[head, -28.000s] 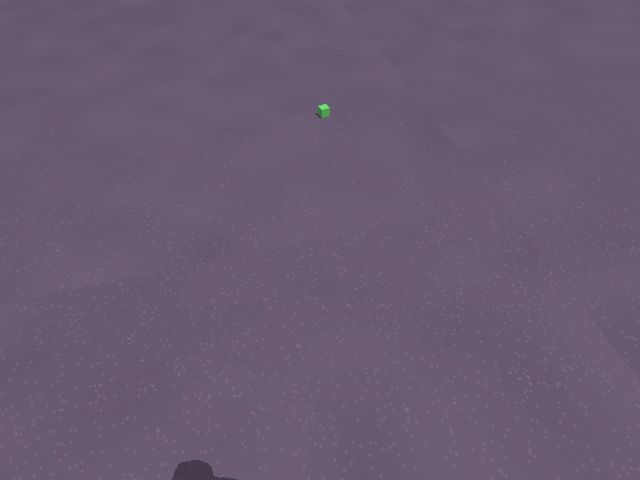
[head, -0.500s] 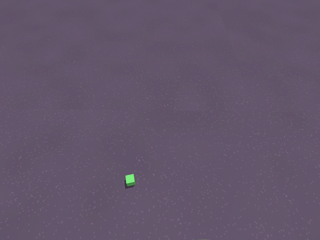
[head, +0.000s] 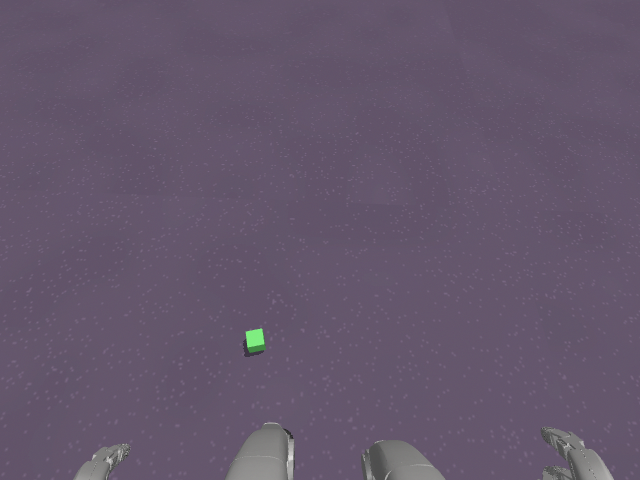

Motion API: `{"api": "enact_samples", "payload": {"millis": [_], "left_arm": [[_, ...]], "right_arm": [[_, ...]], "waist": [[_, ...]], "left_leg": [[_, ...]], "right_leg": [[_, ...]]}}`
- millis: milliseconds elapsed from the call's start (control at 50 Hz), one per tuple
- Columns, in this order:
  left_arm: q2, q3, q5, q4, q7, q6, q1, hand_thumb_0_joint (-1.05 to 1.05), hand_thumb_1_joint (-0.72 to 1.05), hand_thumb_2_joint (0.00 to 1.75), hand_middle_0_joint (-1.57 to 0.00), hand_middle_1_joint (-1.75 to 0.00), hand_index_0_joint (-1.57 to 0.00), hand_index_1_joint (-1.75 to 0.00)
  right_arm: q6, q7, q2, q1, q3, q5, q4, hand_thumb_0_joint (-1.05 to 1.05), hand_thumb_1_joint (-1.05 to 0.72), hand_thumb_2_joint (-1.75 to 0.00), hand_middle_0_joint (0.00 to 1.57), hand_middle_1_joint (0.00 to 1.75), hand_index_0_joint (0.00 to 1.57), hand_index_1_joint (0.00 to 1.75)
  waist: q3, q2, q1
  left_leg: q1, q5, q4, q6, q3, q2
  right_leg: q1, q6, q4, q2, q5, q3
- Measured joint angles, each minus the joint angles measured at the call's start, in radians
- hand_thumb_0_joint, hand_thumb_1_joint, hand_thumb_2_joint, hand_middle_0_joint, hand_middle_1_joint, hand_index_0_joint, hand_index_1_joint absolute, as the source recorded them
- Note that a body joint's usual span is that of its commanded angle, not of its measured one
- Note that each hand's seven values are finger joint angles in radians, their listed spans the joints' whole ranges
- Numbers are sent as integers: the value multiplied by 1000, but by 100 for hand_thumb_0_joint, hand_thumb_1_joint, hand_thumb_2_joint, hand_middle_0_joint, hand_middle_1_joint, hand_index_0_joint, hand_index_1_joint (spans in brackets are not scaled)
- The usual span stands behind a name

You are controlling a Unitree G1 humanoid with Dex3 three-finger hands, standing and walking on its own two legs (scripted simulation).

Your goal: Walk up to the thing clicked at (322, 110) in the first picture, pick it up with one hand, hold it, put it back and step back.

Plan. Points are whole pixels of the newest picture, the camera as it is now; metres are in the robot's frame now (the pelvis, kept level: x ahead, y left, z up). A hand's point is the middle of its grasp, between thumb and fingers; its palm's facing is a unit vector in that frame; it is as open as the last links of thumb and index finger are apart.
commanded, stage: walk up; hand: left
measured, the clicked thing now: (255, 340) +0.52 +0.23 -0.72
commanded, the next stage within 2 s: none
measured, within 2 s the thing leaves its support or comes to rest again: neither
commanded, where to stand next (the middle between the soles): +0.13 -0.01 m, yaw +1 degrees
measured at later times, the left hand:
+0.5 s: hand out of the picture -0.02 +0.32 -0.12, palm faces +0.06 -0.90 -0.43, open 7.4 cm
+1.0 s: hand (161, 418) +0.20 +0.25 -0.13, palm faces +0.00 -0.93 -0.37, open 7.4 cm
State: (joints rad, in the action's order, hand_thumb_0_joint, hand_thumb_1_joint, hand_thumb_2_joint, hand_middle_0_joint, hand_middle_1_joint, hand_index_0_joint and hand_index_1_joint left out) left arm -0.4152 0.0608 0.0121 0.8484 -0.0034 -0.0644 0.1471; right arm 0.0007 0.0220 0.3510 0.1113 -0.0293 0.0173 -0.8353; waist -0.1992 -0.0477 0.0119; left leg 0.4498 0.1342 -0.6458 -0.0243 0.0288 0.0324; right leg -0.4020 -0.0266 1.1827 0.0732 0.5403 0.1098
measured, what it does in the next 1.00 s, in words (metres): walks ahead: right foot, then left foot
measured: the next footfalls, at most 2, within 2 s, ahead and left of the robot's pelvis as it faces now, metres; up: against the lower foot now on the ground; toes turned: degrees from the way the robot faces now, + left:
right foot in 0.12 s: -0.01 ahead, -0.14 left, +0.00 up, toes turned -1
left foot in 0.50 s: +0.14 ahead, +0.13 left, +0.00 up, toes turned +4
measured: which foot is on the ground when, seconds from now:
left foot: down 0.00-0.14, up 0.16-0.48, down 0.50-1.00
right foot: up 0.00-0.10, down 0.12-0.52, up 0.54-0.84, down 0.86-1.00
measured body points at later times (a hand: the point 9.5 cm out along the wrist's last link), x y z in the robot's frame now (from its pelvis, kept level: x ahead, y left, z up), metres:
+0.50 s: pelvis +0.04 +0.02 +0.01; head +0.06 +0.02 +0.46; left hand -0.02 +0.36 -0.09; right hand +0.12 -0.32 -0.10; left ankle +0.11 +0.15 -0.71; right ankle -0.05 -0.14 -0.71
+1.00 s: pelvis +0.10 +0.00 +0.00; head +0.15 -0.01 +0.45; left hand +0.20 +0.30 -0.11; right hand +0.21 -0.32 -0.12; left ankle +0.10 +0.13 -0.70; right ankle +0.19 -0.13 -0.71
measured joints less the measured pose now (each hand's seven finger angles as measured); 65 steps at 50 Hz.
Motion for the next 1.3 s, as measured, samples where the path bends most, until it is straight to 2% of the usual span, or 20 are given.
{"api": "enact_samples", "payload": {"millis": [80, 120, 160, 180, 240, 280, 340, 400, 480, 520, 580, 640, 760, 860, 880, 980, 1020, 1060, 1120, 1300], "left_arm": [[11, 6, -11, 29, 24, 22, 50, 1, 90, 90, -21, -30, -20, -30], [20, 14, -20, 55, 28, 35, 87, 1, 90, 90, -21, -30, -20, -30], [36, 23, -40, 69, 35, 51, 130, 1, 90, 90, -21, -30, -20, -30], [36, 26, -49, 68, 36, 59, 163, 1, 90, 90, -21, -30, -20, -30], [42, 32, -54, 88, 30, 85, 244, 1, 90, 90, -21, -30, -20, -30], [35, 38, -53, 99, 31, 98, 283, 1, 90, 90, -21, -30, -20, -30], [15, 49, -55, 99, 35, 106, 318, 1, 90, 90, -21, -30, -20, -30], [-11, 54, -53, 78, 36, 108, 328, 1, 90, 90, -21, -30, -20, -30], [-36, 43, -41, 45, 39, 106, 320, 1, 90, 90, -21, -30, -20, -30], [-42, 33, -33, 34, 37, 98, 301, 1, 90, 90, -21, -30, -20, -30], [-20, 10, -25, 35, 32, 78, 250, 1, 90, 90, -21, -30, -20, -30], [-17, -4, -13, 14, 35, 83, 206, 1, 90, 90, -21, -30, -20, -30], [0, -6, -18, -6, 42, 82, 126, 1, 90, 90, -21, -30, -20, -30], [13, -7, -23, 18, 36, 78, 73, 1, 90, 90, -21, -30, -20, -30], [20, -6, -26, 27, 33, 80, 62, 1, 90, 90, -21, -30, -20, -30], [50, -34, -27, 48, 28, 76, 2, 1, 90, 90, -21, -30, -20, -30], [58, -44, -29, 52, 26, 74, -16, 1, 90, 90, -21, -30, -20, -30], [57, -48, -25, 63, 23, 69, -36, 1, 90, 90, -21, -30, -20, -30], [66, -52, -17, 96, 22, 66, -54, 1, 90, 90, -21, -30, -20, -30], [68, -54, -8, 201, 28, 70, -75, 1, 90, 90, -21, -30, -20, -30]], "right_arm": [[16, -19, 9, -10, -3, 26, 13, 1, -90, -90, 21, 30, 21, 30], [28, -28, 21, -4, -9, 32, 17, 1, -90, -90, 21, 30, 21, 30], [45, -33, 32, 31, -29, 34, 6, 1, -90, -90, 21, 30, 21, 30], [54, -36, 31, 55, -33, 31, -13, 1, -90, -90, 21, 30, 21, 30], [41, -57, 56, 105, -45, 8, -49, 1, -90, -90, 20, 30, 21, 30], [20, -69, 77, 136, -53, 3, -49, 1, -90, -90, 20, 30, 21, 30], [18, -87, 101, 180, -68, -2, -56, 1, -90, -90, 20, 30, 21, 30], [22, -98, 106, 199, -69, 1, -74, 1, -90, -90, 20, 30, 20, 29], [7, -97, 91, 190, -59, 5, -89, 1, -90, -90, 20, 30, 20, 29], [-19, -83, 71, 169, -58, 9, -78, 1, -90, -90, 20, 30, 20, 29], [-57, -71, 49, 159, -43, -3, -33, 1, -90, -90, 20, 30, 20, 29], [-71, -62, 23, 170, -13, -14, -7, 1, -90, -90, 20, 30, 21, 30], [-71, -42, 21, 170, 12, -2, 6, 1, -90, -90, 21, 30, 21, 30], [-44, -31, 41, 152, 16, -15, -2, 1, -90, -90, 21, 30, 21, 30], [-36, -28, 47, 142, 16, -19, -9, 1, -90, -90, 21, 30, 21, 30], [-7, -11, 52, 85, 13, -29, -55, 1, -90, -90, 20, 30, 21, 29], [-9, -14, 52, 75, 15, -30, -76, 1, -90, -90, 20, 30, 20, 29], [-14, -15, 39, 68, 17, -21, -103, 1, -90, -90, 20, 30, 20, 29], [-13, -24, 27, 68, 29, -14, -145, 1, -90, -90, 20, 30, 20, 29], [-16, -35, 10, 51, 48, -9, -243, 1, -90, -90, 20, 30, 21, 30]], "waist": [[43, 20, 0], [68, 45, -1], [83, 83, -11], [107, 72, 10], [128, 67, 47], [125, 70, 45], [126, 87, 36], [125, 95, 34], [123, 80, 35], [100, 32, 33], [88, 30, 3], [93, 4, -8], [90, -11, -23], [84, 13, -32], [81, 29, -27], [58, 62, -25], [61, 64, -24], [59, 45, -21], [73, 43, -19], [116, 32, -19]], "left_leg": [[33, -10, 0, -2, 11, 30], [55, 8, -25, 4, 4, 48], [82, 203, -126, 16, -63, 30], [100, 248, -195, 25, -89, -5], [131, 170, -330, 30, -146, -70], [137, 126, -345, 34, -138, -76], [116, 103, -287, 45, -123, -53], [57, 107, -152, 46, -94, -10], [-73, 121, 32, 20, -40, 15], [-113, 62, 58, 18, -7, -22], [-126, 106, 23, 6, -7, -25], [-180, 104, 71, 5, -2, -26], [-222, 129, 86, 14, 4, -20], [-178, 210, -32, 42, -12, -1], [-164, 232, -67, 49, -16, 13], [-124, 368, -165, 2, -39, -7], [-148, 323, -103, -5, -24, -16], [-172, 223, -40, 21, -15, -27], [-192, 211, -4, 40, -17, -19], [-269, 147, 138, 43, -20, -14]], "right_leg": [[92, 5, -260, -50, 57, -60], [161, 4, -430, -51, -12, -94], [198, 2, -477, -37, -65, -134], [204, -5, -489, -48, -36, -126], [275, -7, -632, -74, -110, -107], [321, -6, -721, -92, -203, -110], [367, 6, -780, -101, -222, -135], [387, 17, -783, -102, -202, -160], [388, 49, -716, -118, -134, -180], [337, 30, -559, -168, -73, -159], [174, -13, -200, -103, -42, -60], [43, -24, -86, -91, -108, -38], [-56, 6, -309, -140, -213, -76], [22, -3, -513, -121, -329, -104], [31, 16, -522, -107, -306, -106], [5, 23, -484, -102, -289, -118], [-4, 25, -483, -105, -290, -118], [-6, 30, -480, -115, -290, -109], [23, 32, -536, -108, -316, -112], [107, 32, -686, -102, -384, -120]]}}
